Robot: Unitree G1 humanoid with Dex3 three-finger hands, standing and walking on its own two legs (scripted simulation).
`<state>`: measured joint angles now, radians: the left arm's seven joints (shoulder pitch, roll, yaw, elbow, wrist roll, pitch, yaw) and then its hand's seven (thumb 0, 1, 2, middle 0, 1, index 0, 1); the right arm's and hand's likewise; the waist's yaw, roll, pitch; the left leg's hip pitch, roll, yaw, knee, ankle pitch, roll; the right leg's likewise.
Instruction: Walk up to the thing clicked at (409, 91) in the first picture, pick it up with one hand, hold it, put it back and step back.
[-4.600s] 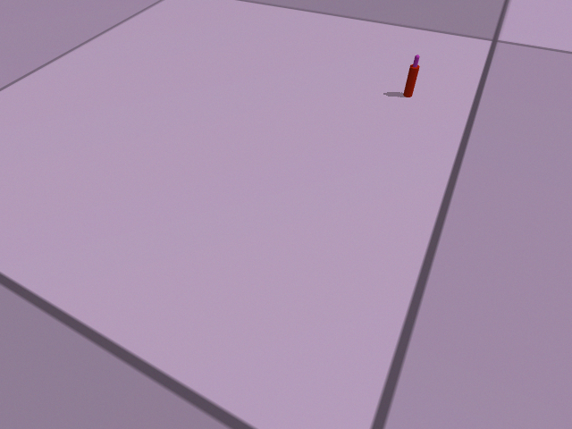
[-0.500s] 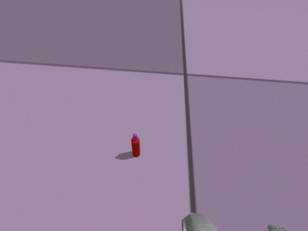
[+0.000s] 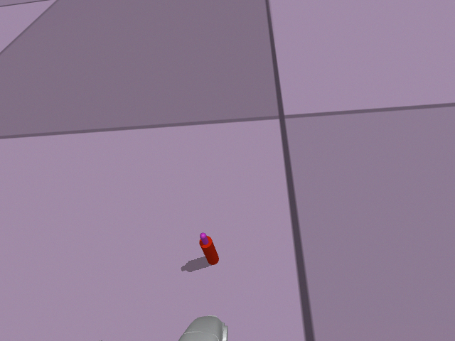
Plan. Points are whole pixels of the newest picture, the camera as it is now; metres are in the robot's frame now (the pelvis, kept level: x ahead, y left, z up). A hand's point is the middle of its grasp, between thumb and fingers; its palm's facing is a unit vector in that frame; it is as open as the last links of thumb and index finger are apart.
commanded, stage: walk up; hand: left
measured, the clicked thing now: (208, 247) +0.55 +0.21 -0.65
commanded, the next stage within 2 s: none
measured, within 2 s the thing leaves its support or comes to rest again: neither
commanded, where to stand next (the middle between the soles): +0.26 +0.04 m, yaw +2 degrees
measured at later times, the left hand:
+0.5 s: hand (100, 327) +0.17 +0.33 -0.16, palm faces -0.01 -0.95 -0.31, open 7.4 cm
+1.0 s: hand (122, 290) +0.24 +0.30 -0.15, palm faces +0.01 -0.94 -0.35, open 7.4 cm
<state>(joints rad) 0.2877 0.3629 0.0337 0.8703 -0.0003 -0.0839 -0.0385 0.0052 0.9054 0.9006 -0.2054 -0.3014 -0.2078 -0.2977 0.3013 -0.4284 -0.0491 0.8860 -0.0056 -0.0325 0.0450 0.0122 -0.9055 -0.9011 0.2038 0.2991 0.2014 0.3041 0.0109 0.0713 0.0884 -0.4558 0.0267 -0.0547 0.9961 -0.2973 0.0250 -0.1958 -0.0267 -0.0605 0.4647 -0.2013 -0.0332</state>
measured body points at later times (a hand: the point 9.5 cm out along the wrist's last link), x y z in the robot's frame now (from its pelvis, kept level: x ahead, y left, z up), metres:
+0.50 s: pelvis +0.13 +0.06 +0.00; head +0.14 +0.10 +0.44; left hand +0.17 +0.38 -0.14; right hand +0.20 -0.25 -0.09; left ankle +0.17 +0.16 -0.74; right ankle +0.18 -0.10 -0.67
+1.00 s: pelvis +0.16 +0.04 -0.01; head +0.17 +0.04 +0.44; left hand +0.24 +0.35 -0.13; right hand +0.23 -0.27 -0.14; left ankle +0.18 +0.17 -0.73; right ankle +0.25 -0.07 -0.74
